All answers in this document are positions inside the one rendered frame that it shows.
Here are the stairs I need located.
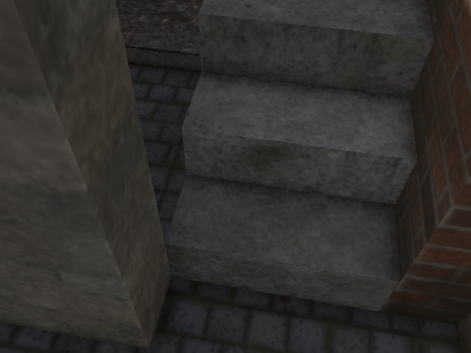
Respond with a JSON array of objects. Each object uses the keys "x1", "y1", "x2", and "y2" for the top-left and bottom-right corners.
[{"x1": 165, "y1": 0, "x2": 435, "y2": 312}]

